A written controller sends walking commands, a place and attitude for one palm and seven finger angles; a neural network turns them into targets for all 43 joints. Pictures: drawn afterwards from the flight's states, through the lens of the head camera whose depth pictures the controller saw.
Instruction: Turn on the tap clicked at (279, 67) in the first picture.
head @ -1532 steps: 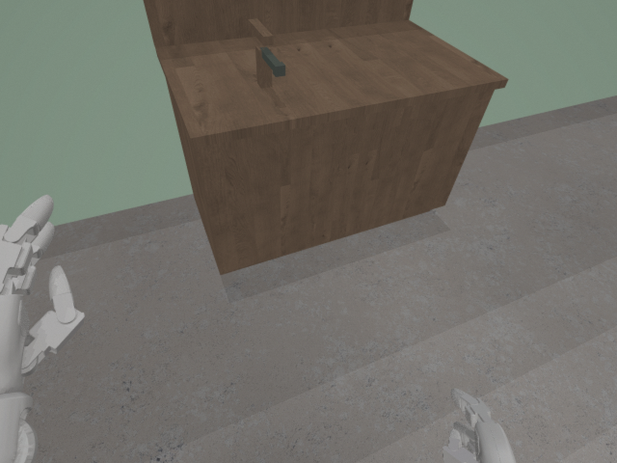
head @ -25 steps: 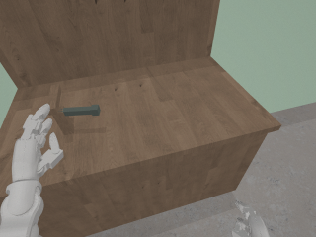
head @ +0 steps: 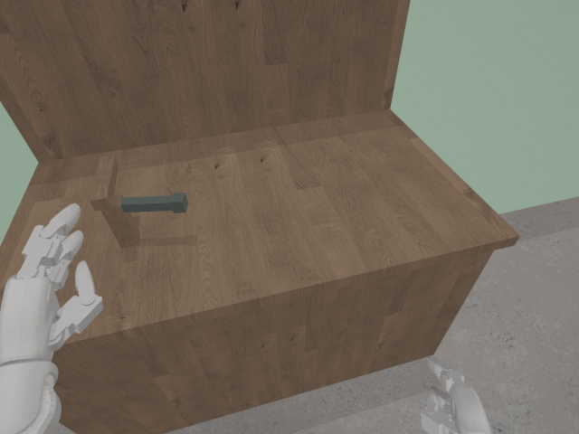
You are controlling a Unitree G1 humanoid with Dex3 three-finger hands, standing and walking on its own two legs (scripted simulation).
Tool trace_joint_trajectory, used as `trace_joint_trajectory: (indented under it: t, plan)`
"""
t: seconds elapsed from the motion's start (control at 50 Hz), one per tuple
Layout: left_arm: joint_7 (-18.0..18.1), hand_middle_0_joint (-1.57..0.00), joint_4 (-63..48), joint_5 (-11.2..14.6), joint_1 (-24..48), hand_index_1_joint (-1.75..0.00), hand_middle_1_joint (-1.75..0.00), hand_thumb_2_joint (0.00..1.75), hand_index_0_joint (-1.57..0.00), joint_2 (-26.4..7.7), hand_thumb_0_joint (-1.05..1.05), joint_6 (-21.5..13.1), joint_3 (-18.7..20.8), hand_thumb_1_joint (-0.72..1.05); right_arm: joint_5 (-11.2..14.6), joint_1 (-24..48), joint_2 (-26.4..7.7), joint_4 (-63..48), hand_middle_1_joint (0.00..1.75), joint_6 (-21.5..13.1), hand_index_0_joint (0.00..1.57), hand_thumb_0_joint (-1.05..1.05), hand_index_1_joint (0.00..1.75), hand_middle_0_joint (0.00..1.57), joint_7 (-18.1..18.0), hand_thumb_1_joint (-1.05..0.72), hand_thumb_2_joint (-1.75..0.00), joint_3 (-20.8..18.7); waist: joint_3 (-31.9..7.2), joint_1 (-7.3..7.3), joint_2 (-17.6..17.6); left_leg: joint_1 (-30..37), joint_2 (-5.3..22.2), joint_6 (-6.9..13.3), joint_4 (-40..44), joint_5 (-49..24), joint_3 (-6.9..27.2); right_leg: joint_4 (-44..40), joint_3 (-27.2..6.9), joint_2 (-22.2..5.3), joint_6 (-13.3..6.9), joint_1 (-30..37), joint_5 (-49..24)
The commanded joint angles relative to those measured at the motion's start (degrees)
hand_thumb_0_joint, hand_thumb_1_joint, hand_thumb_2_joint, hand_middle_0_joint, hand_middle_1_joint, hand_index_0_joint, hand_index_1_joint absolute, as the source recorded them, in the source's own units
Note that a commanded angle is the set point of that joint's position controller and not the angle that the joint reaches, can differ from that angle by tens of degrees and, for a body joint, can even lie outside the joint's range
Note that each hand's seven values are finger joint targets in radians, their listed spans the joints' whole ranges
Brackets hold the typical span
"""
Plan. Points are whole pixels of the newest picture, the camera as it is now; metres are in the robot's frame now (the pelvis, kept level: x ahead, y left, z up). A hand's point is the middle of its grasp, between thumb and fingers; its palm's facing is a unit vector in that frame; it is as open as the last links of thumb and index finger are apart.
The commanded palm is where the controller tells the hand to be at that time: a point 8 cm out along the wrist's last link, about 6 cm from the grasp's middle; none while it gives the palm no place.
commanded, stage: step back with the hand held close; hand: left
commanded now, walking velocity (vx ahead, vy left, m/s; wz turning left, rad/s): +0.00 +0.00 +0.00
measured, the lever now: (179, 202) +0.50 +0.29 +0.03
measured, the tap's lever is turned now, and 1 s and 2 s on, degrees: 77 77 77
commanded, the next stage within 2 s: stop stepping back and stand still in 1.40 s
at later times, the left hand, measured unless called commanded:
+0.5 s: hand (71, 337) +0.17 +0.26 +0.14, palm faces +0.32 -0.85 -0.42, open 7.4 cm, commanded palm +0.12 +0.30 +0.17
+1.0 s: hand (9, 391) +0.11 +0.28 +0.15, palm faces +0.36 -0.86 -0.38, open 7.4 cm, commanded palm +0.05 +0.32 +0.17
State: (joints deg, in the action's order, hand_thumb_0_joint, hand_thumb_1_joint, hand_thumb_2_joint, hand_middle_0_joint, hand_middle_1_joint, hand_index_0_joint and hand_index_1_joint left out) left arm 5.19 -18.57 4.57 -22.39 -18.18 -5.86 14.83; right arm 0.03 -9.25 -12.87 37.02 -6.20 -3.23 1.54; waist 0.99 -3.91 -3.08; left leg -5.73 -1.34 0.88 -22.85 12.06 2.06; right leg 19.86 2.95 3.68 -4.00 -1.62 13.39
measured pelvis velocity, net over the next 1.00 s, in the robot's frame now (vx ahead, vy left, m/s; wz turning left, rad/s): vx -0.10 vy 0.04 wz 0.04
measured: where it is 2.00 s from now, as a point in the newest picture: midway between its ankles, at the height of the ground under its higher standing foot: outside the picture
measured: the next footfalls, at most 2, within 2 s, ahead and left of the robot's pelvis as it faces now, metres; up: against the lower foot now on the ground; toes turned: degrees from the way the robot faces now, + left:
right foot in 0.82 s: -0.05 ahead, -0.08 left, +0.00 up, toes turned +4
right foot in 1.44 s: -0.19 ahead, -0.07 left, +0.00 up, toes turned -1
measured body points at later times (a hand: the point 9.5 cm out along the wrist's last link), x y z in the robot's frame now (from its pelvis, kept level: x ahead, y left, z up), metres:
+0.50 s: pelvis -0.04 +0.02 -0.01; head -0.02 +0.02 +0.44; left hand +0.14 +0.30 +0.16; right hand +0.14 -0.22 -0.09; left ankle +0.01 +0.11 -0.74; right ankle -0.02 -0.07 -0.74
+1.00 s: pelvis -0.10 +0.04 -0.02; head -0.07 +0.06 +0.43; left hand +0.08 +0.32 +0.17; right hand +0.09 -0.18 -0.09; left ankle +0.01 +0.12 -0.74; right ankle -0.09 -0.08 -0.74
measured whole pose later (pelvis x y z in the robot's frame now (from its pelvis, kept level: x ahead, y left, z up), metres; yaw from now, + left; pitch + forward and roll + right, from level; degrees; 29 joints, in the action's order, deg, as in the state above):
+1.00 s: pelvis -0.10 +0.04 -0.02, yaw +2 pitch +1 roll -4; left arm 6.9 -33.6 2.9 -28.0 -21.2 -9.1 18.1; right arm 0.9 -8.9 -11.8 34.1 -3.9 -3.5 0.9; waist 2.6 -0.7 -2.2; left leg -28.6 -0.9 1.2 -35.3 11.7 3.3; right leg 28.3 0.5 5.7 -1.2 -15.3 14.5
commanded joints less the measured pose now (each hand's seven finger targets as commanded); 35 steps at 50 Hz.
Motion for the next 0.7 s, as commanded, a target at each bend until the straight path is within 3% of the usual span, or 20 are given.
trace_joint_trajectory:
  t: [0.0,0.08,0.1,0.12,0.14,0.18,0.24,0.28,0.34,0.36,0.4,0.42,0.44,0.52,0.54,0.58,0.62,0.64,0.68]
  plan:
    - [1.1,-0.2,-13.5,0.4,6.9,-0.3,-0.3,0.9,-0.2,-10.1,0.0,-4.0,5.6,0.9,-0.1,8.5,-5.6,-9.4,0.3,-3.9,0.2,0.0,0.3,0.2,-0.6,-0.9,-0.9,-2.0,-4.1,0.45,0.6,3.6,1.1,1.4,1.8,-10.0,0.1,-3.6,-2.8,-4.0,2.1,-3.7,-11.9]
    - [1.0,-0.2,-12.4,0.3,7.1,-0.3,-0.3,0.9,-0.2,-10.6,0.0,-4.0,6.4,0.9,0.0,8.6,-5.6,-9.2,0.3,-3.9,0.2,0.0,0.3,0.2,-0.6,-0.9,-0.9,-2.0,-2.4,0.39,0.1,2.6,1.1,1.4,2.0,-8.8,0.2,-3.6,-2.7,-3.9,2.0,-4.4,-10.3]
    - [1.2,-0.2,-14.4,0.4,9.0,-0.3,-0.3,0.9,-0.2,-11.9,0.0,-4.3,7.4,0.9,0.0,8.6,-5.7,-9.4,0.3,-4.0,0.2,0.0,0.3,0.2,-0.6,-0.9,-0.9,-2.0,-4.1,0.27,-0.6,3.1,1.2,1.4,1.9,-9.2,0.2,-3.6,-2.9,-4.1,2.0,-3.7,-11.0]
    - [1.9,-0.2,-18.8,0.1,14.8,-0.3,-0.3,0.9,-0.2,-17.3,0.0,-5.8,13.6,0.9,0.4,7.7,-5.5,-11.6,0.3,-2.3,0.2,0.0,0.3,0.2,-0.7,-0.9,-0.9,-1.5,1.4,1.55,0.5,-1.6,2.8,1.9,-1.7,-7.8,2.5,-5.2,-7.0,-7.3,2.9,-9.2,-17.5]
    - [1.7,-0.2,-17.9,-0.2,14.7,-0.3,-0.3,0.9,-0.2,-16.9,0.0,-6.5,13.2,0.9,0.2,8.0,-4.8,-10.8,0.3,-1.5,0.2,0.0,0.3,0.2,-0.9,-0.9,-0.9,-1.3,0.1,2.0,0.2,-1.9,2.9,1.7,-2.6,-7.8,3.1,-4.2,-7.1,-9.1,2.4,-8.9,-20.7]
    - [1.1,-0.2,-12.2,-0.5,4.1,-0.3,-0.3,0.9,-0.2,-11.5,0.0,-5.3,9.4,0.9,0.1,6.7,-5.5,-10.9,0.3,-0.3,0.2,0.0,0.3,0.2,-0.7,-0.9,-0.9,-1.9,-2.8,2.22,4.4,-1.9,3.7,1.7,-4.2,-11.4,3.5,-2.8,-6.4,-9.9,2.9,-8.5,-23.4]
    - [0.7,-0.2,-14.7,-0.4,-1.8,-0.3,-0.3,0.9,-0.2,-9.4,0.0,-5.0,7.9,0.9,0.4,5.9,-6.0,-12.7,0.3,1.1,0.2,0.0,0.3,0.2,-0.6,-0.9,-0.9,-2.6,-9.2,2.42,-0.4,-0.6,4.4,1.7,-5.3,-17.0,2.9,0.2,-6.0,-10.5,3.0,-7.2,-25.2]
    - [1.0,-0.2,-16.1,-0.2,-4.5,-0.3,-0.3,0.9,-0.2,-9.8,0.0,-4.6,8.0,0.9,0.5,5.5,-6.4,-13.4,0.3,1.9,0.2,0.0,0.3,0.2,-0.6,-0.9,-0.9,-2.8,-10.6,2.51,-1.4,-1.5,5.1,1.5,-5.3,-18.0,3.3,0.7,-5.9,-10.3,3.1,-7.8,-22.3]
    - [1.8,-0.2,-21.0,-0.3,-3.5,-0.3,-0.3,0.9,-0.2,-13.5,0.0,-4.9,10.9,0.9,0.6,6.2,-6.5,-14.1,0.3,2.2,0.2,0.0,0.3,0.2,-1.2,-0.9,-0.9,-3.1,-11.4,2.53,2.1,-2.9,5.5,1.3,-5.4,-16.4,4.1,1.3,-5.9,-10.5,2.5,-8.9,-19.8]
    - [2.0,-0.2,-21.6,-0.2,-3.5,-0.3,-0.3,0.9,-0.2,-13.2,0.0,-5.1,10.8,0.9,0.6,6.0,-6.4,-14.2,0.3,2.2,0.2,0.0,0.3,0.2,-1.5,-0.9,-0.9,-3.1,-11.4,2.63,2.7,-3.8,5.6,1.3,-5.3,-15.3,4.4,1.6,-6.0,-10.4,2.3,-9.3,-18.4]
    - [2.6,-0.2,-21.7,-0.2,-3.0,-0.3,-0.3,0.9,-0.2,-14.1,0.0,-5.2,11.7,0.9,0.8,6.1,-6.5,-14.3,0.3,2.0,0.2,0.0,0.3,0.2,-1.7,-0.9,-0.9,-3.4,-9.1,2.78,3.9,-5.9,5.2,1.1,-6.3,-10.8,4.7,0.6,-6.9,-11.0,1.9,-12.0,-14.6]
    - [2.9,-0.2,-22.3,-0.2,-2.2,-0.3,-0.3,0.9,-0.2,-14.0,0.0,-5.4,11.5,0.9,0.9,5.9,-6.5,-14.1,0.3,1.8,0.2,0.0,0.3,0.2,-1.8,-0.9,-0.9,-3.5,-8.8,2.98,4.0,-6.4,4.9,0.9,-7.2,-7.4,4.7,0.3,-7.5,-11.6,1.3,-13.1,-12.2]
    - [3.2,-0.2,-23.8,-0.3,-1.4,-0.3,-0.3,0.9,-0.2,-15.5,0.0,-5.6,12.5,0.9,0.8,6.1,-6.7,-14.0,0.3,1.6,0.2,0.0,0.3,0.2,-2.0,-0.9,-0.9,-3.6,-8.5,3.14,1.7,-6.3,4.9,0.9,-7.1,-5.8,4.8,0.3,-7.8,-12.0,0.8,-14.4,-10.8]
    - [3.9,-0.2,-23.5,-0.4,-2.4,-0.3,-0.3,0.9,-0.2,-13.3,0.0,-6.0,10.9,0.9,1.0,5.2,-7.2,-13.8,0.3,0.7,0.2,0.0,0.3,0.2,-2.0,-0.9,-0.9,-3.6,-6.1,3.57,-0.9,-9.4,5.3,1.1,-6.4,6.0,6.6,0.3,-7.7,-11.4,0.6,-18.3,-0.2]
    - [4.0,-0.2,-23.6,-0.5,-2.9,-0.3,-0.3,0.9,-0.2,-13.6,0.0,-6.0,11.4,0.9,0.8,5.3,-7.5,-13.7,0.3,0.6,0.2,0.0,0.3,0.2,-2.2,-0.9,-0.9,-3.6,-5.8,3.63,-2.0,-10.1,5.9,1.2,-3.8,7.2,7.8,1.1,-6.7,-10.2,0.9,-18.1,1.6]
    - [4.2,-0.2,-23.6,-0.9,-3.2,-0.3,-0.3,0.9,-0.2,-12.9,0.0,-6.1,11.0,0.9,0.7,5.2,-7.8,-13.9,0.3,0.1,0.2,0.0,0.3,0.2,-2.2,-0.9,-0.9,-3.4,-5.8,3.42,-4.5,-14.2,8.2,2.2,3.0,13.0,11.8,5.0,-4.9,-6.2,2.6,-15.5,4.8]
    - [4.2,-0.2,-23.4,-2.0,-2.4,-0.3,-0.3,0.9,-0.2,-12.2,0.0,-6.0,11.0,0.9,0.4,5.2,-8.3,-14.0,0.3,-0.3,0.2,0.0,0.3,0.2,-2.1,-0.9,-0.9,-3.4,-5.1,3.16,-7.3,-22.1,11.3,3.9,11.1,23.3,17.6,12.0,-4.4,-2.5,3.9,-9.3,5.5]
    - [4.3,-0.2,-23.5,-2.7,-1.5,-0.3,-0.3,0.9,-0.2,-12.6,0.0,-6.0,11.5,0.9,0.1,5.9,-8.3,-14.1,0.3,-0.6,0.2,0.0,0.3,0.2,-2.2,-0.9,-0.9,-3.4,-5.0,2.97,-10.5,-24.8,12.4,4.8,13.9,26.2,19.6,16.2,-4.7,-1.6,4.1,-7.2,5.3]
    - [4.2,-0.2,-23.2,-3.6,-0.3,-0.3,-0.3,0.9,-0.2,-11.9,0.0,-6.0,11.2,0.9,-0.1,4.6,-7.5,-13.5,0.3,-1.1,0.2,0.0,0.3,0.2,-1.8,-0.9,-0.9,-3.5,-5.7,2.9,-7.6,-23.5,13.3,5.6,13.8,23.5,20.1,19.8,-5.5,-1.3,4.2,-7.9,5.6]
